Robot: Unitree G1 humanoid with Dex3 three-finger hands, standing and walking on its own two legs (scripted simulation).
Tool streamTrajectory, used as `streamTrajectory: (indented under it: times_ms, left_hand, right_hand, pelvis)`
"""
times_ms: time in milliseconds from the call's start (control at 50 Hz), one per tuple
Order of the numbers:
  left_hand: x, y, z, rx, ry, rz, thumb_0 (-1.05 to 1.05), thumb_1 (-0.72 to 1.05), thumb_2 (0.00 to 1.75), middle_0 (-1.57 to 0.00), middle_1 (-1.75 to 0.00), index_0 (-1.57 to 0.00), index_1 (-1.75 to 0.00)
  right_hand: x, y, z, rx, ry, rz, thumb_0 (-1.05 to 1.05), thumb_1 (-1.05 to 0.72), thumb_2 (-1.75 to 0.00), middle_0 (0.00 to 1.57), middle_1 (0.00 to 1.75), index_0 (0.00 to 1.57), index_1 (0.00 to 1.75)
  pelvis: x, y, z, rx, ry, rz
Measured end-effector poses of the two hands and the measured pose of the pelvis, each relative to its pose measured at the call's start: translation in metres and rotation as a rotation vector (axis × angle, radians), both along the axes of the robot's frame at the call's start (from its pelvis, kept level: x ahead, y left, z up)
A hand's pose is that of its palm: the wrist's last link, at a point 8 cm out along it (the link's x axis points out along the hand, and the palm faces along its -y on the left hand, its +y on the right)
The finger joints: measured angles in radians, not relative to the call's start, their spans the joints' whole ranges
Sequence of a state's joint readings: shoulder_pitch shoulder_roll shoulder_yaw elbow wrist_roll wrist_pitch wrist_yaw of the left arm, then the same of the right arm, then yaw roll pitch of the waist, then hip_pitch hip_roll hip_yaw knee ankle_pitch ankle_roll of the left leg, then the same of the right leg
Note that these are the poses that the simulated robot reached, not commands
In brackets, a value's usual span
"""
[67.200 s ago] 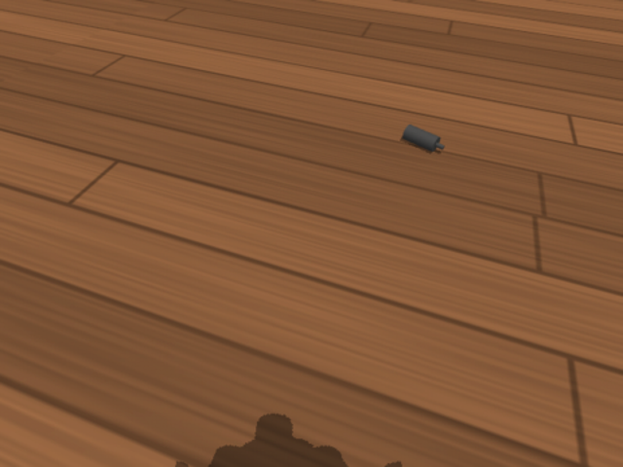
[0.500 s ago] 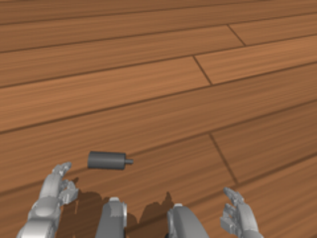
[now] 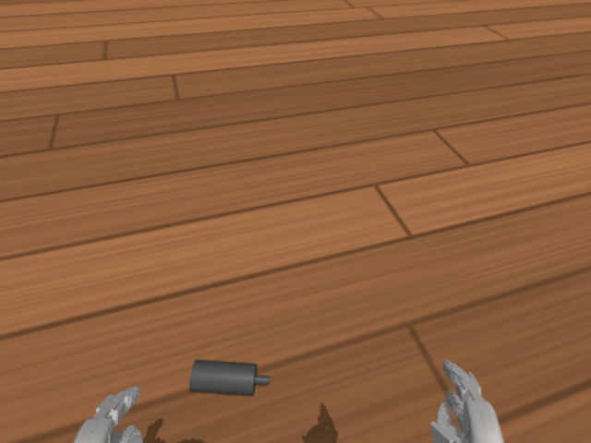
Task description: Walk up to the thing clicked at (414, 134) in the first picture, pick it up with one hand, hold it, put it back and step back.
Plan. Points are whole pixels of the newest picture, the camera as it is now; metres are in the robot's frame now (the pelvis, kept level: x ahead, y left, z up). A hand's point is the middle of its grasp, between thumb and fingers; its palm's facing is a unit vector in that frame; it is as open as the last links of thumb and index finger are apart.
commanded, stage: home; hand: left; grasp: from above
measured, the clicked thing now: (231, 377) +0.46 +0.15 -0.67
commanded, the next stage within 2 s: stand in 1.90 s
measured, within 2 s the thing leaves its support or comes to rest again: neither
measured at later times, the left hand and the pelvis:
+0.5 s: hand out of the picture +0.14 +0.18 -0.05, palm faces +0.04 -0.98 -0.21, open 7.4 cm; pelvis -0.02 +0.00 +0.00, yaw +0 degrees
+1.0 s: hand out of the picture +0.14 +0.17 -0.05, palm faces +0.04 -0.98 -0.20, open 7.4 cm; pelvis -0.02 -0.01 +0.00, yaw +0 degrees
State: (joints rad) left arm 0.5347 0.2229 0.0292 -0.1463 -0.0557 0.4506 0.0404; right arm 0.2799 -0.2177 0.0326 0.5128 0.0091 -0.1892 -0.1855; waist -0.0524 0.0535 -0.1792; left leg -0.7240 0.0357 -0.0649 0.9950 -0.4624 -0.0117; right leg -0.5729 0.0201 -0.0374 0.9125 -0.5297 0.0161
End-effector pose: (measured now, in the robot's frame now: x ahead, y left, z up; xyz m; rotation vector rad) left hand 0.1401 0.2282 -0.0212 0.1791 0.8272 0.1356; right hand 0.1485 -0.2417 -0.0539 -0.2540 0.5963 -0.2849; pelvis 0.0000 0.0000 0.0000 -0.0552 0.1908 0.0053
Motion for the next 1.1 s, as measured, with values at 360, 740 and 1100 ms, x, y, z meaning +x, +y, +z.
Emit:
streamTrajectory:
  times_ms: [360,740,1100]
  left_hand:
    - [-0.013,-0.004,-0.005,-0.007,0.001,-0.006,0.01,0.91,0.90,-0.20,-0.29,-0.20,-0.29]
    - [-0.019,-0.006,-0.006,-0.007,0.004,-0.012,0.01,0.91,0.90,-0.20,-0.30,-0.20,-0.29]
    - [-0.011,-0.006,-0.005,-0.005,0.010,-0.011,0.01,0.91,0.90,-0.20,-0.30,-0.20,-0.29]
  right_hand:
    - [-0.013,-0.003,0.002,-0.015,-0.013,0.036,0.01,-0.90,-0.90,0.21,0.30,0.21,0.30]
    - [-0.029,-0.005,-0.007,-0.006,-0.004,0.011,0.01,-0.90,-0.90,0.21,0.30,0.21,0.30]
    - [-0.014,-0.006,-0.005,-0.011,-0.012,0.019,0.01,-0.90,-0.90,0.21,0.30,0.21,0.30]
  pelvis:
    - [-0.015,-0.004,-0.002,0.002,-0.030,0.006]
    - [-0.022,-0.005,-0.005,0.007,-0.026,-0.003]
    - [-0.014,-0.006,-0.004,0.009,-0.012,-0.003]
